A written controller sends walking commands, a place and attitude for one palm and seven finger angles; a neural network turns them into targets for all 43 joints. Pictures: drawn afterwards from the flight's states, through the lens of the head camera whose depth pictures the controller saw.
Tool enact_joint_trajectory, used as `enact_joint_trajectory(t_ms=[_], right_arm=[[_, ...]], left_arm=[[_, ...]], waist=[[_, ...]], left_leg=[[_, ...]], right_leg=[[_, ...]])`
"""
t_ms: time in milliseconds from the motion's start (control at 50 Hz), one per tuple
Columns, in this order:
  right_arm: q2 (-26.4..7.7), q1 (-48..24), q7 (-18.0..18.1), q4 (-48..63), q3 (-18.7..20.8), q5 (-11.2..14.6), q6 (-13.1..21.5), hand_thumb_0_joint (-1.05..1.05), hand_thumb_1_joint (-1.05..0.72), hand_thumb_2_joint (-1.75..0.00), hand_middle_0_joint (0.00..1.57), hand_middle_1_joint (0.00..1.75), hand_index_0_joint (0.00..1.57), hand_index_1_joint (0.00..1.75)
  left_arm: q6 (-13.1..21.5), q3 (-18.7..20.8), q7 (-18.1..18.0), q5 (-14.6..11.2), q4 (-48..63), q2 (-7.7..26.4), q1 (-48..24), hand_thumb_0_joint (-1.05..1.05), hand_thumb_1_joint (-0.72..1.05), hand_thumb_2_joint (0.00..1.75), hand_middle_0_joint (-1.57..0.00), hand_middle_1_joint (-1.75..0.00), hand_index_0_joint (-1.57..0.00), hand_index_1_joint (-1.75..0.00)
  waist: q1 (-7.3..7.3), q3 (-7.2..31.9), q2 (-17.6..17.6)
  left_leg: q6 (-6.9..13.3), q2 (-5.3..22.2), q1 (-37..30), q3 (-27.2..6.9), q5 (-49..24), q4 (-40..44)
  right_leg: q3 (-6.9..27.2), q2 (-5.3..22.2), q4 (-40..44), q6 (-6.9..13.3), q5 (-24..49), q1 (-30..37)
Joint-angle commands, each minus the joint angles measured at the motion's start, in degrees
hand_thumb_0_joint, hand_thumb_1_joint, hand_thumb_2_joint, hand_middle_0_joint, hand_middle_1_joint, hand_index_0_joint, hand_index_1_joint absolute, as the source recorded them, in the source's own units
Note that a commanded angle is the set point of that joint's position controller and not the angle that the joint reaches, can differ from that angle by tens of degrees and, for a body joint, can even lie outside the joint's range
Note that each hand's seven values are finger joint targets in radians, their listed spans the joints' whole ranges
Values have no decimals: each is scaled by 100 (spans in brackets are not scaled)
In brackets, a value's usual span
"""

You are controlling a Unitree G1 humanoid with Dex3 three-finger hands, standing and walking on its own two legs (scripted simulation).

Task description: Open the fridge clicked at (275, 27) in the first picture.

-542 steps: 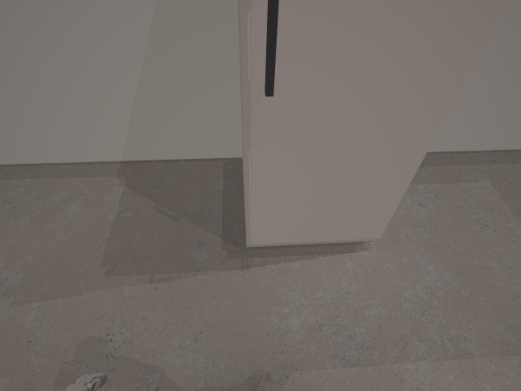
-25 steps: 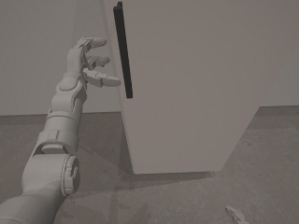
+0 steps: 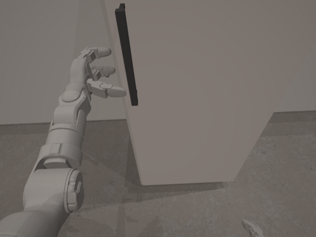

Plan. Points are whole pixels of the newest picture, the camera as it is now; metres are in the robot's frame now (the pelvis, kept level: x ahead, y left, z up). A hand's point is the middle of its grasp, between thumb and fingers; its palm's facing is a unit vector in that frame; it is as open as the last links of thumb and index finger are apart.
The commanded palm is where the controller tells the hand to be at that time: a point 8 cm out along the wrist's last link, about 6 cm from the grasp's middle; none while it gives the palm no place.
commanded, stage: move the hooked fingers beside the handle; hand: left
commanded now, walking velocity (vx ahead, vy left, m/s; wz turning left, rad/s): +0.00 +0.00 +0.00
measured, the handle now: (129, 61) +0.52 +0.11 +0.20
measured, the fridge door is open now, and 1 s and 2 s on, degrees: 0 0 0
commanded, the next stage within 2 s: feel for the door with the fingertips in 0.38 s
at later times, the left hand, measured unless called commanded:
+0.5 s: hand (106, 76) +0.45 +0.15 +0.20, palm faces +0.09 -1.00 +0.01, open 14.0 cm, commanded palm +0.42 +0.20 +0.20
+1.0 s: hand (122, 72) +0.46 +0.11 +0.20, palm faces +0.08 -1.00 +0.01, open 14.0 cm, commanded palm +0.43 +0.17 +0.20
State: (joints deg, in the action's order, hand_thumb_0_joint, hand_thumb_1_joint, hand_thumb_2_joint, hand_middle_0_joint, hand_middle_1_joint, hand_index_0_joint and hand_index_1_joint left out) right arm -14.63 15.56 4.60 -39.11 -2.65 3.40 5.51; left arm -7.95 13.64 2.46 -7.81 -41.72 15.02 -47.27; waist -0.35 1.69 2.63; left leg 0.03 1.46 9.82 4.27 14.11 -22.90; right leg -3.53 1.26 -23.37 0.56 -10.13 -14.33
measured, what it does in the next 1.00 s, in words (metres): stands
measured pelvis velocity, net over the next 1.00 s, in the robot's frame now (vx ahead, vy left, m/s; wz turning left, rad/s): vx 0.00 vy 0.00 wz -0.01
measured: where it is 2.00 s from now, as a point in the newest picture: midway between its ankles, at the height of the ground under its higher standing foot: outside the picture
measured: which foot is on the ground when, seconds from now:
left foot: down 0.00-1.00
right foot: down 0.00-1.00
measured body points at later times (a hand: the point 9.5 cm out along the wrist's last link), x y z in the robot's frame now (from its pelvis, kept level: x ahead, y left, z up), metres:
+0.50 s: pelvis +0.00 +0.00 +0.00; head +0.01 -0.01 +0.45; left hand +0.44 +0.21 +0.20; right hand +0.13 -0.24 -0.11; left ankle -0.02 +0.12 -0.74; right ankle +0.02 -0.11 -0.74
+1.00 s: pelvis +0.00 +0.00 +0.00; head +0.01 -0.01 +0.45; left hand +0.45 +0.17 +0.21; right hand +0.13 -0.23 -0.11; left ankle -0.02 +0.12 -0.74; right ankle +0.02 -0.11 -0.74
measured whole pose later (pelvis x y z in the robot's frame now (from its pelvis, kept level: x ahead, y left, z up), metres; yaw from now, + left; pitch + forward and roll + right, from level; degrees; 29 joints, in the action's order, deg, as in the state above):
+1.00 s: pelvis +0.00 +0.00 +0.00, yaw +0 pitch +2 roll +0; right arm -12.8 14.2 4.4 -39.4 -3.0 2.1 5.0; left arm -7.4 11.8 -4.1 -5.7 -42.0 10.3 -50.4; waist -1.2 1.2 1.8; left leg 0.3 1.3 10.7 4.6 14.7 -23.7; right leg -3.1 1.4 -23.9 0.2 -10.4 -15.2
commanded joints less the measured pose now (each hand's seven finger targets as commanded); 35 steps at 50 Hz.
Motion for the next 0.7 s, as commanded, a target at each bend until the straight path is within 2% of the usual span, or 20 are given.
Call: enact_joint_trajectory(t_ms=[0,40,60,140,220,260,300,320,400,420,440,480,520,560,580,600,620,640,660,680], right_arm=[[-657,-374,51,812,247,-21,280,0,-90,-90,20,30,20,30],[-629,-432,61,851,247,-23,299,0,-90,-90,20,30,20,30],[-598,-450,57,844,231,-33,322,0,-90,-90,20,30,20,30],[-621,-460,101,784,223,-35,294,0,-90,-90,20,30,20,30],[-625,-437,122,674,173,-10,253,0,-90,-90,20,30,20,30],[-654,-388,114,672,170,-10,231,0,-90,-90,20,30,20,30],[-671,-359,108,696,180,-9,212,0,-90,-90,20,30,20,30],[-682,-322,109,698,180,-16,206,0,-90,-90,20,30,20,30],[-632,-332,69,813,212,-32,269,0,-90,-90,20,30,20,30],[-610,-325,57,816,217,-39,289,0,-90,-90,20,30,20,30],[-615,-327,56,847,233,-36,306,0,-90,-90,20,30,20,30],[-626,-280,61,760,231,-39,320,0,-90,-90,20,30,20,30],[-644,-276,63,705,249,-25,321,0,-90,-90,20,30,20,30],[-644,-318,60,723,243,-24,327,0,-90,-90,20,30,20,30],[-632,-328,50,692,241,-21,322,0,-90,-90,20,30,20,30],[-626,-323,39,679,231,-30,324,0,-90,-90,20,30,20,30],[-634,-292,27,657,249,-39,319,0,-90,-90,20,30,20,30],[-657,-305,16,682,254,-50,299,0,-90,-90,20,30,20,30],[-630,-354,3,713,243,-43,291,0,-90,-90,20,30,20,30],[-629,-346,-1,679,234,-44,281,0,-90,-90,20,30,20,30]], left_arm=[[486,191,-32,-70,1649,1061,-2984,0,-50,30,-30,-120,-30,-120],[615,176,-97,-24,1952,1116,-3096,0,-50,30,-30,-120,-30,-120],[679,89,-123,2,2159,1086,-3308,0,-50,30,-30,-120,-30,-120],[643,210,-157,74,1858,1286,-3143,0,-50,30,-30,-120,-30,-120],[326,-9,-58,49,1108,971,-3051,0,-50,30,-30,-120,-30,-120],[244,39,-34,38,740,990,-2873,0,-50,30,-30,-120,-30,-120],[232,146,4,-15,634,1059,-2801,0,-50,30,-30,-120,-30,-120],[271,135,11,-33,640,1061,-2926,0,-50,30,-30,-120,-30,-120],[682,282,-30,-3,1342,1262,-3150,0,-50,30,-30,-120,-30,-120],[783,128,-36,19,1596,1129,-3359,0,-50,30,-30,-120,-30,-120],[849,137,-56,30,1640,1154,-3293,0,-50,30,-30,-120,-30,-120],[841,65,-54,41,1562,1110,-3387,0,-50,30,-30,-120,-30,-120],[728,34,-45,12,1404,999,-3272,0,-50,30,-30,-120,-30,-120],[619,-61,-58,-23,1429,844,-3247,0,-50,30,-30,-120,-30,-120],[546,-79,-76,-9,1353,774,-3114,0,-50,30,-30,-120,-30,-120],[490,-224,-92,-26,1354,580,-3200,0,-50,30,-30,-120,-30,-120],[436,9,-144,-31,1295,770,-3047,0,-50,30,-30,-120,-30,-120],[423,-34,-173,-21,1308,724,-2911,0,-50,30,-30,-120,-30,-120],[388,-18,-205,-59,1368,655,-2805,0,-50,30,-30,-120,-30,-120],[364,-102,-245,-48,1343,581,-2936,0,-50,30,-30,-120,-30,-120]], waist=[[-25,1840,-480],[-3,1979,-363],[-38,2033,-105],[-8,1975,-359],[-103,1478,-304],[-72,1365,-348],[-55,1439,-577],[-94,1489,-683],[21,2042,-320],[-42,2147,-183],[-23,2167,-205],[-91,2060,-254],[-107,1919,-426],[-78,1875,-125],[-51,1847,-136],[-97,1801,-127],[-22,1798,-201],[-10,1827,-364],[38,1839,-300],[-40,1720,-527]], left_leg=[[194,-120,-329,-211,-1344,141],[198,-112,-438,-228,-1483,119],[193,-123,-505,-235,-1506,98],[194,-123,-399,-259,-1412,146],[179,-129,-215,-258,-1106,205],[169,-123,-139,-287,-1090,228],[180,-123,-80,-271,-1092,187],[189,-121,-74,-277,-1098,179],[191,-130,-289,-236,-1488,86],[180,-126,-404,-231,-1590,69],[188,-115,-453,-253,-1643,52],[177,-96,-421,-281,-1572,76],[173,-76,-373,-293,-1501,105],[153,-92,-403,-294,-1552,121],[136,-92,-384,-301,-1550,120],[138,-94,-400,-292,-1589,110],[125,-86,-342,-299,-1584,113],[127,-80,-362,-313,-1662,141],[127,-79,-335,-285,-1643,139],[132,-68,-289,-307,-1544,148]], right_leg=[[193,-73,90,83,1478,961],[190,-67,49,82,1564,1041],[210,-65,42,88,1589,1009],[187,-66,71,81,1519,1114],[159,-57,157,89,1239,786],[136,-45,176,100,1162,732],[151,-49,153,92,1205,766],[157,-48,149,84,1228,782],[215,-52,5,111,1630,1063],[200,-58,-20,110,1719,1057],[192,-68,-30,105,1716,1049],[175,-86,-12,105,1661,972],[141,-102,14,105,1581,910],[131,-86,21,118,1553,870],[104,-94,11,130,1515,837],[103,-94,17,126,1568,788],[94,-100,18,130,1545,815],[69,-108,27,127,1551,896],[84,-96,16,125,1558,900],[72,-107,34,108,1482,835]])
